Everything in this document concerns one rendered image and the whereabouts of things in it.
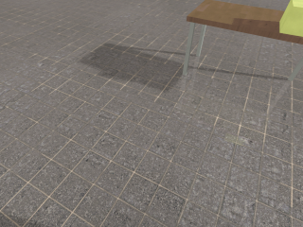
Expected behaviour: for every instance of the table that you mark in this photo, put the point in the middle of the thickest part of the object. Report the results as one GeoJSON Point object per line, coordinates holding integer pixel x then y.
{"type": "Point", "coordinates": [246, 19]}

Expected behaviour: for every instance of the carton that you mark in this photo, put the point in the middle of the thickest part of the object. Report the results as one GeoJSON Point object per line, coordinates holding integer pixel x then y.
{"type": "Point", "coordinates": [291, 21]}

